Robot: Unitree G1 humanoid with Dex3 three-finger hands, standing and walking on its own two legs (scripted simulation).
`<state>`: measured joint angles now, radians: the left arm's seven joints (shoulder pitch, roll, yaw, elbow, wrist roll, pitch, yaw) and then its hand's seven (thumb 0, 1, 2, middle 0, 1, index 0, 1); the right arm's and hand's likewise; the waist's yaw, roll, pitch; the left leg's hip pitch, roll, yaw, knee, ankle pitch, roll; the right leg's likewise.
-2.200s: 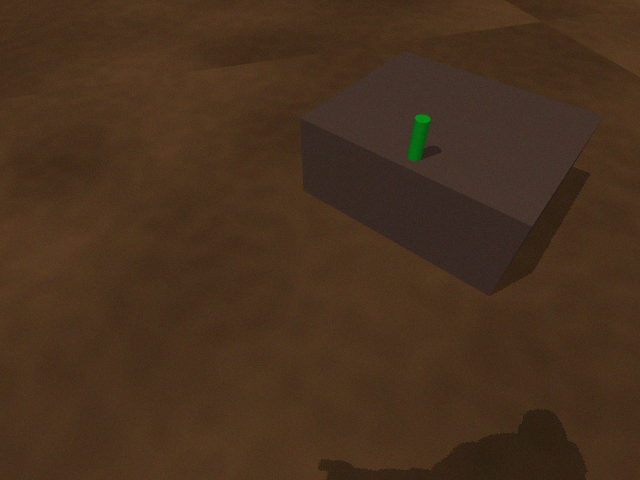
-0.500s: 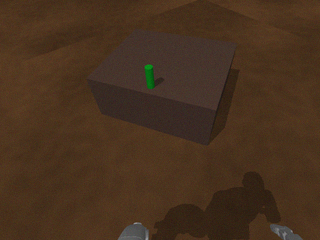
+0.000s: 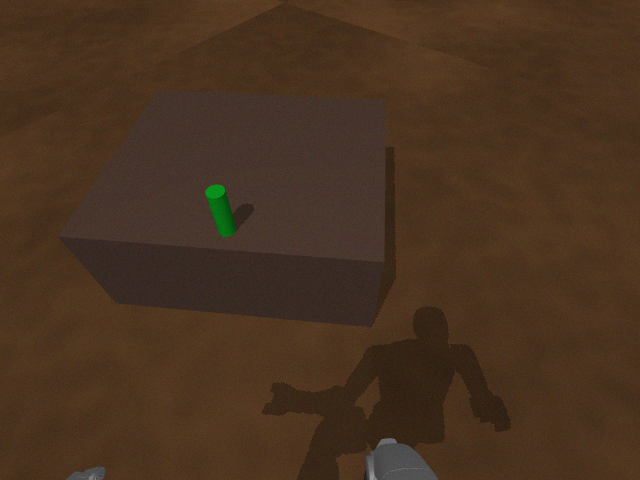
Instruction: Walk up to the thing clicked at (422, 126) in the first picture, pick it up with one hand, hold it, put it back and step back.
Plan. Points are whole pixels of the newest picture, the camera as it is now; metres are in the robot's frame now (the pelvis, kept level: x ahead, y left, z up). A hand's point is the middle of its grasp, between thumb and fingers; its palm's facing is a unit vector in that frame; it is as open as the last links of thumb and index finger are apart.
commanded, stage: walk up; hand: left
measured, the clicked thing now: (221, 211) +0.82 +0.23 -0.30
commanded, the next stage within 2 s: none
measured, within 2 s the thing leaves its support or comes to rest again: neither
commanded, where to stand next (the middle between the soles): +0.41 +0.09 m, yaw -9 degrees
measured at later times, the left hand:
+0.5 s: hand (82, 444) +0.22 +0.35 -0.14, palm faces -0.11 -0.88 -0.47, open 7.4 cm
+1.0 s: hand (121, 300) +0.46 +0.35 -0.14, palm faces -0.23 -0.87 -0.44, open 7.4 cm
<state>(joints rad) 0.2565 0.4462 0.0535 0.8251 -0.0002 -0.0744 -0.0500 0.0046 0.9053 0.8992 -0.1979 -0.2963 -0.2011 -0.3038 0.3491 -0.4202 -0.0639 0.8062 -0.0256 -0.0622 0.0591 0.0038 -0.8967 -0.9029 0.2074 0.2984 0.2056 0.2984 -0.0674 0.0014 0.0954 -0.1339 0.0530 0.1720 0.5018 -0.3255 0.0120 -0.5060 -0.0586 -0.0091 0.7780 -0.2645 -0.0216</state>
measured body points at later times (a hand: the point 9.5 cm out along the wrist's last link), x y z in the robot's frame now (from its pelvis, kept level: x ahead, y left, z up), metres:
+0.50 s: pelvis +0.17 +0.05 -0.02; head +0.18 +0.04 +0.43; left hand +0.23 +0.39 -0.10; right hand +0.23 -0.29 -0.12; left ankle +0.28 +0.21 -0.72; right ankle +0.15 -0.12 -0.73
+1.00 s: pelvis +0.31 +0.10 -0.02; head +0.35 +0.07 +0.43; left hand +0.47 +0.39 -0.11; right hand +0.28 -0.21 -0.15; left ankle +0.28 +0.21 -0.72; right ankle +0.39 -0.01 -0.74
